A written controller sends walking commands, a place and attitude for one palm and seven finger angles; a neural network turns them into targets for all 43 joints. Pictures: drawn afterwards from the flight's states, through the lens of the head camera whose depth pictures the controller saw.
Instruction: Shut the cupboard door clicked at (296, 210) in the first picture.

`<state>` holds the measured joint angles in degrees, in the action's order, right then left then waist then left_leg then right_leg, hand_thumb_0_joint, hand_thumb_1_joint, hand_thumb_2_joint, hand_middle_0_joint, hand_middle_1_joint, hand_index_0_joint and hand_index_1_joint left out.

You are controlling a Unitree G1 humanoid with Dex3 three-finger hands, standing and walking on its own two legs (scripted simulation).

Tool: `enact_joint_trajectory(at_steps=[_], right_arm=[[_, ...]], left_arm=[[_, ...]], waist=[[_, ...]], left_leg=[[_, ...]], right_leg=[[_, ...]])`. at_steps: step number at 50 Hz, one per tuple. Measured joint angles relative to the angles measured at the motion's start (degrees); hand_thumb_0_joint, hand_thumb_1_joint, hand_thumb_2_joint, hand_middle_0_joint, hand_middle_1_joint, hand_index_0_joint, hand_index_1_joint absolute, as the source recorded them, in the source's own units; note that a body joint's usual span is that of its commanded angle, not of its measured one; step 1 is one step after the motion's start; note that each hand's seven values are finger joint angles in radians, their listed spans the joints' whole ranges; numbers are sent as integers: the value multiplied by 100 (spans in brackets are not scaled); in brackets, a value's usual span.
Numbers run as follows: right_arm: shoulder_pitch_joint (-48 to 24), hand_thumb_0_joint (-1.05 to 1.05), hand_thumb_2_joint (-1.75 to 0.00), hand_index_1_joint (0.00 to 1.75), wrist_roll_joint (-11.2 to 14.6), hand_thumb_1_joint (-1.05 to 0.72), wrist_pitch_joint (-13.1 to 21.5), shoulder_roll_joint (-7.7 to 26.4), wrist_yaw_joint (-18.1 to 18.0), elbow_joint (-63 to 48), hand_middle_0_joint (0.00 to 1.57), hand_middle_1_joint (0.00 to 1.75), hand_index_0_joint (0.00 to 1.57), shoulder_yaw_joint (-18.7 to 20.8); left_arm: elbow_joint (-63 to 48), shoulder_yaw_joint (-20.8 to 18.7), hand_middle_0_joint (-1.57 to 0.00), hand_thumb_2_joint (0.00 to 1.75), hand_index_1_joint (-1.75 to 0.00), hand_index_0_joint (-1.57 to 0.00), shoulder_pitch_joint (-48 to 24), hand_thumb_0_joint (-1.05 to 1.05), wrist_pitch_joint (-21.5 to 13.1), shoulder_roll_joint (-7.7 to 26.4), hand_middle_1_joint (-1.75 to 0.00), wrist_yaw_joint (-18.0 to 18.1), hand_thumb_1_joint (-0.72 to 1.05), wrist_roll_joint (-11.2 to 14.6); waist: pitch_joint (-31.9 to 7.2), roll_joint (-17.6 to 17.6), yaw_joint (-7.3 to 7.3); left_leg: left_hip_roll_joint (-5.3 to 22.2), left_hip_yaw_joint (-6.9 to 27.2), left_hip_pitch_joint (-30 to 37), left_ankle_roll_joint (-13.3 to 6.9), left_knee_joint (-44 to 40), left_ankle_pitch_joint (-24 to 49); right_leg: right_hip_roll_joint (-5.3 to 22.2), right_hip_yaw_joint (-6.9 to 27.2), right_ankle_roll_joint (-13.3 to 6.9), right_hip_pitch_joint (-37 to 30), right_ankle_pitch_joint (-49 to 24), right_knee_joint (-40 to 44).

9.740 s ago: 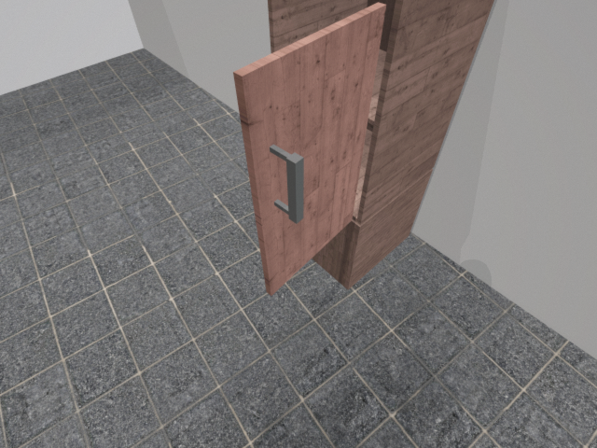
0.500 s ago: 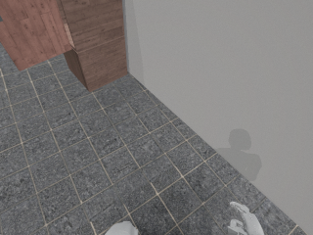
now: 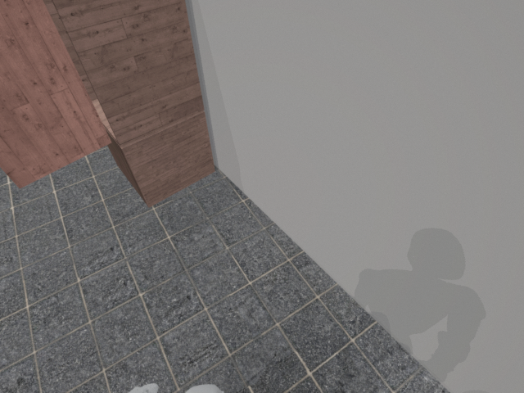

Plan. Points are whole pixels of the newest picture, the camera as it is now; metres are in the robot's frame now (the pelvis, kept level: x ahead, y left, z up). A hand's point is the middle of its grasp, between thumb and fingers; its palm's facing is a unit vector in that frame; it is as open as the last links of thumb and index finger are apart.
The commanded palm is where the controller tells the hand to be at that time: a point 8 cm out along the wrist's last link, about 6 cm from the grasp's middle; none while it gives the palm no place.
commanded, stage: walk to a spot facing it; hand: left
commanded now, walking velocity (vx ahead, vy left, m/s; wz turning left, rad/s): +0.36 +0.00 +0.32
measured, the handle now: out of the picture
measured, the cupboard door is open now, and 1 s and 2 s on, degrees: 95 95 95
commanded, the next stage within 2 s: turn to face it in 0.54 s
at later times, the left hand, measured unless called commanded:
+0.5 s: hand (138, 364) +0.21 +0.24 -0.18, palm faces +0.17 -0.97 -0.15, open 7.4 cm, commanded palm none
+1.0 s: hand (168, 239) +0.47 +0.23 -0.16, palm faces +0.24 -0.96 -0.16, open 7.3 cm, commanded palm none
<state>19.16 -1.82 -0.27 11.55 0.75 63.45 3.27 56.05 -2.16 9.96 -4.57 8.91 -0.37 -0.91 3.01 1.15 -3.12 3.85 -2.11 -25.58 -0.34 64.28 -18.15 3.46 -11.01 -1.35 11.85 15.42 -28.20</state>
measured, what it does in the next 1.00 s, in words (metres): walks ahead: left foot, then right foot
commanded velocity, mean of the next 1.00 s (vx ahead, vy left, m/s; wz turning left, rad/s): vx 0.20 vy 0.00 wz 0.29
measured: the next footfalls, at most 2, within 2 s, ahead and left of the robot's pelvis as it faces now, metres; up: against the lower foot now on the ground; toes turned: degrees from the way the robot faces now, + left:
left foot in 0.30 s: +0.30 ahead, +0.15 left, +0.00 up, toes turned +12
right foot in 0.78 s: +0.48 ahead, -0.07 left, +0.00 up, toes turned -1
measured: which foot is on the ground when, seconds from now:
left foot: up 0.00-0.28, down 0.30-0.78, up 0.80-1.00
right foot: down 0.00-0.30, up 0.32-0.76, down 0.78-1.00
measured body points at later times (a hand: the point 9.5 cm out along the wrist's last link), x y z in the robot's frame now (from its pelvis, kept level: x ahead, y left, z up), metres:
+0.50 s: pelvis +0.22 +0.07 +0.00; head +0.24 +0.08 +0.45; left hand +0.20 +0.29 -0.17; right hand +0.32 -0.16 -0.14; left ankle +0.26 +0.14 -0.74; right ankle +0.24 -0.09 -0.66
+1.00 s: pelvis +0.39 +0.04 +0.00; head +0.42 +0.06 +0.45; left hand +0.46 +0.28 -0.15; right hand +0.44 -0.19 -0.15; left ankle +0.38 +0.15 -0.68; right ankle +0.44 -0.07 -0.74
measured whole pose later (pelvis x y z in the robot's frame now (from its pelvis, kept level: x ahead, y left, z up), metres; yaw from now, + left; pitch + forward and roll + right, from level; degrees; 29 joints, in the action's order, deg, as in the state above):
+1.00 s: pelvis +0.39 +0.04 +0.00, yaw +14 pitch -1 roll +0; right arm 15.5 -1.2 -2.8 9.9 0.8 60.1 2.9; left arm 54.6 -2.5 7.0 -1.9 8.9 1.2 -0.7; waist 3.9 -1.5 -3.3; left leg 3.6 -5.5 -27.3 2.7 57.5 -24.7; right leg 7.2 -13.2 0.2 14.6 13.8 -30.0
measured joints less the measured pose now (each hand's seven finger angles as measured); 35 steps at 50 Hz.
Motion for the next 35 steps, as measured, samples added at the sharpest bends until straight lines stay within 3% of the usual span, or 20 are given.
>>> enact_joint_trajectory(at_steps=[6,13,14,16,19,21,28,35], right_arm=[[-470,1,-90,30,-3,-91,0,-174,118,-253,20,29,19,0],[-1231,1,-90,30,-2,-92,91,-101,193,-524,20,30,19,-39],[-1297,1,-90,30,-16,-92,149,-77,188,-596,20,30,19,-52],[-1377,1,-90,30,-51,-92,302,14,122,-768,20,30,19,-50],[-1326,0,-90,30,-14,-92,358,-64,2,-812,20,30,19,-63],[-1173,0,-89,30,-10,-91,344,-102,-58,-746,20,30,19,-86],[-484,0,-89,30,35,-94,347,-153,-130,-405,20,30,20,-97],[103,0,-89,30,10,-92,337,-272,-118,-163,20,30,20,-178]], left_arm=[[389,-66,-20,90,-30,-20,547,-2,-100,154,-30,95,96,9],[910,38,-20,90,-29,-20,1293,-1,32,121,-30,68,93,-17],[968,40,-20,90,-29,-20,1421,-1,67,105,-30,57,92,-9],[1027,54,-20,90,-29,-20,1611,0,197,24,-30,6,92,16],[975,23,-20,90,-29,-20,1405,0,362,109,-30,-4,91,9],[845,-15,-19,90,-29,-20,1148,1,381,137,-30,-22,91,-33],[312,-80,-19,90,-29,-20,377,1,371,88,-30,-52,92,-64],[134,-62,-19,90,-29,-20,-174,0,427,264,-30,-82,92,-36]], waist=[[-80,-103,147],[81,-252,465],[90,-277,480],[66,-132,439],[123,-301,479],[89,-323,515],[-88,-268,447],[-93,-243,157]], left_leg=[[197,-217,-656,131,-1286,683],[-82,-595,-268,-135,-2735,639],[-163,-659,-78,-215,-2949,612],[-127,-594,15,-474,-2959,1049],[-264,-655,127,-498,-2610,611],[-351,-630,373,-452,-2880,526],[-561,-532,1408,-444,-4144,719],[-529,-543,2145,-254,-4571,422]], right_leg=[[-27,-278,63,-860,22,900],[218,-427,441,-1625,738,733],[318,-410,483,-1593,961,380],[406,-199,406,-990,1296,-1293],[375,564,218,314,1081,-3760],[391,693,193,1010,715,-4226],[488,841,277,2171,-309,-3143],[346,746,275,1850,-734,-1410]])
